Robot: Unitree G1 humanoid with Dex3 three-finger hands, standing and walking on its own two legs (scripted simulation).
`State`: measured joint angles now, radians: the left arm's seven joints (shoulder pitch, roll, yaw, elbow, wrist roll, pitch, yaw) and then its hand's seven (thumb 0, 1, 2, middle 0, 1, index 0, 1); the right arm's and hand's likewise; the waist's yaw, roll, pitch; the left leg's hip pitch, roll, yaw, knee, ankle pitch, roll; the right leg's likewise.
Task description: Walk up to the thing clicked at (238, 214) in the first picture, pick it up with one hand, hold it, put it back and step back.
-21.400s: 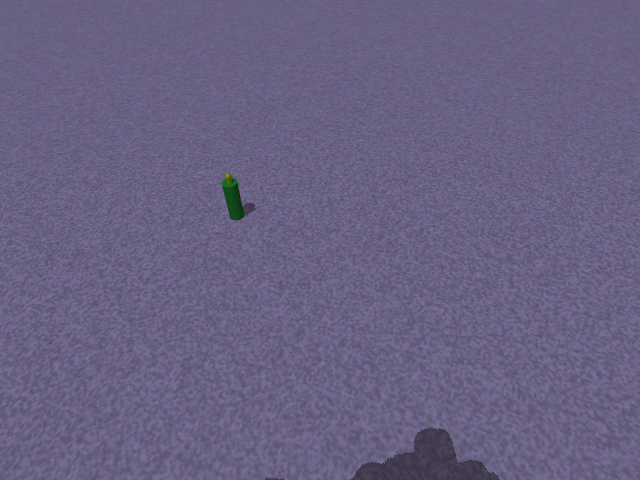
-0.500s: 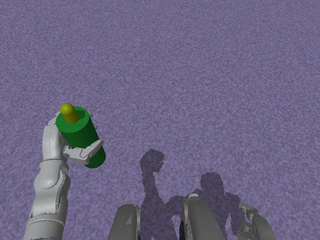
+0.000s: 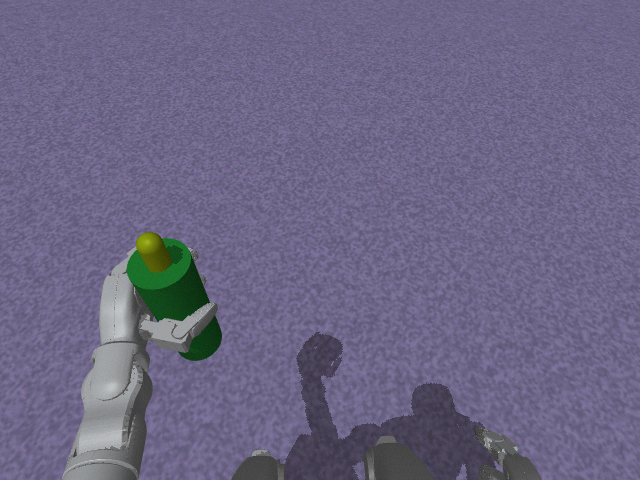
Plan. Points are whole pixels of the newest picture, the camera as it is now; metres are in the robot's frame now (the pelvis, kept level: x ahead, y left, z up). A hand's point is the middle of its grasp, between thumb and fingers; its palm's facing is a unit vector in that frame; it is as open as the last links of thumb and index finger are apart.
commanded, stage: lift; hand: left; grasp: from the side
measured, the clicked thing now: (177, 298) +0.35 +0.18 +0.03
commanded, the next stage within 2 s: hold in 0.58 s
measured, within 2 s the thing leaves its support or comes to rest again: neither
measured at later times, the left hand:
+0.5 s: hand (178, 279) +0.35 +0.17 +0.07, palm faces +0.08 -1.00 -0.03, open 9.2 cm
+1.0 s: hand (180, 277) +0.35 +0.16 +0.08, palm faces +0.08 -1.00 -0.02, open 9.2 cm
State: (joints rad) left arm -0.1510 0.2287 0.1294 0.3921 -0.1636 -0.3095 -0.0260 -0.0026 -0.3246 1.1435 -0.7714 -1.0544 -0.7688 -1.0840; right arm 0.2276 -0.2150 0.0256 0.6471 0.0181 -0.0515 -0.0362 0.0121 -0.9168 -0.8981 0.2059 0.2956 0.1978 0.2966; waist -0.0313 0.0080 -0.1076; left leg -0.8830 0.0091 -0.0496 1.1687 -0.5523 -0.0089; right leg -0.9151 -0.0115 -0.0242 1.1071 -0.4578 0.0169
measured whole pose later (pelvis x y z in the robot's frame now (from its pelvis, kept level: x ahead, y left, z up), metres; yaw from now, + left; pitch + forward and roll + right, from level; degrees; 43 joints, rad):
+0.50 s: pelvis +0.02 +0.00 +0.03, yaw +0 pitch +11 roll -1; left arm -0.13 0.21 0.12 0.41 -0.16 -0.32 -0.04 0.00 -0.32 1.14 -0.77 -1.05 -0.77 -1.08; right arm 0.24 -0.21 0.02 0.65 0.01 -0.05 -0.04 0.01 -0.91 -0.90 0.21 0.30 0.20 0.30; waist -0.03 0.01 -0.06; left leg -0.67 0.01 -0.04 0.99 -0.50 -0.01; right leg -0.71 -0.01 -0.02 0.94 -0.42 0.02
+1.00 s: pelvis +0.02 -0.01 +0.04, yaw +0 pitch +8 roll -1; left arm -0.11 0.19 0.12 0.43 -0.16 -0.33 -0.05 0.00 -0.32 1.14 -0.77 -1.05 -0.77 -1.08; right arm 0.24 -0.22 0.01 0.65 0.01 -0.03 -0.03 0.01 -0.92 -0.90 0.21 0.30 0.20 0.30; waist -0.03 0.01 -0.04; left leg -0.56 0.02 -0.04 0.90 -0.47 -0.02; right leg -0.60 -0.01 -0.02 0.86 -0.39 0.01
